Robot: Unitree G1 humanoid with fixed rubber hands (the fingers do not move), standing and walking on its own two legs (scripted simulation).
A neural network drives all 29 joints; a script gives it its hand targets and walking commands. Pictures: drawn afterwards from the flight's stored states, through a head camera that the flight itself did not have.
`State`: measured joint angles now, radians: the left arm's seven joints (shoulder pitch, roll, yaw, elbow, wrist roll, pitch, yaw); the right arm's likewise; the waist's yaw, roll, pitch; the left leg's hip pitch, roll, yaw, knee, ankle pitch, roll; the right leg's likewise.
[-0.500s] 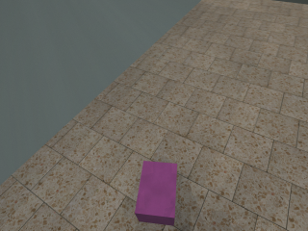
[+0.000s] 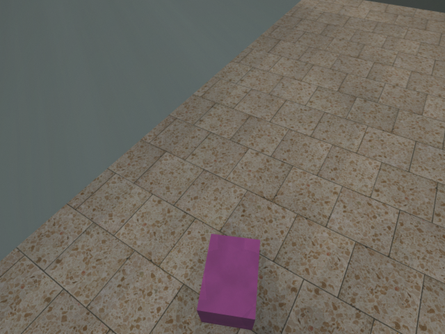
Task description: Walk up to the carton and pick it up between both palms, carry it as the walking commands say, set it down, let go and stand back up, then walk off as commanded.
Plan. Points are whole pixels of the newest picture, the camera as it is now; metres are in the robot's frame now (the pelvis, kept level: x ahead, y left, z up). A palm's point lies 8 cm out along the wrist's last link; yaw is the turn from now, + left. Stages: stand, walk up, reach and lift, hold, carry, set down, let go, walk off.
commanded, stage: walk up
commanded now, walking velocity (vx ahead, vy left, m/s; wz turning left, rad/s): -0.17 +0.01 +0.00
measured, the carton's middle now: (231, 280) +0.42 +0.02 -0.68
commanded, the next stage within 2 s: stand in 0.44 s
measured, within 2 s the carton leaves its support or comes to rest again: neither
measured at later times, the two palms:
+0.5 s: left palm out of the picture -0.05 +0.21 -0.14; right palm out of the picture -0.04 -0.24 -0.15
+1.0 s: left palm out of the picture -0.08 +0.22 -0.15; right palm out of the picture -0.11 -0.20 -0.15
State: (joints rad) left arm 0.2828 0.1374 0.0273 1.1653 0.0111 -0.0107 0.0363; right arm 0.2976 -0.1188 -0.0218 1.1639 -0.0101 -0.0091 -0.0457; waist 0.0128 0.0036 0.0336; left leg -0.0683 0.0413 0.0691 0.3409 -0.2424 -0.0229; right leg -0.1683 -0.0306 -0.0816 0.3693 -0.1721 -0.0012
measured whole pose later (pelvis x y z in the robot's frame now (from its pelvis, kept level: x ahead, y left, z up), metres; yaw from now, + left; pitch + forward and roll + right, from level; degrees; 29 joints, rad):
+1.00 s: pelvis -0.05 +0.01 +0.00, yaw +0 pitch -1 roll +0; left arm 0.32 0.13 0.03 1.14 0.02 0.00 0.03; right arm 0.37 -0.12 -0.01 1.14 -0.01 -0.01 -0.04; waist -0.01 0.00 0.03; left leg -0.13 0.00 0.01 0.36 -0.21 0.00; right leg -0.19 -0.03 -0.09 0.36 -0.15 0.00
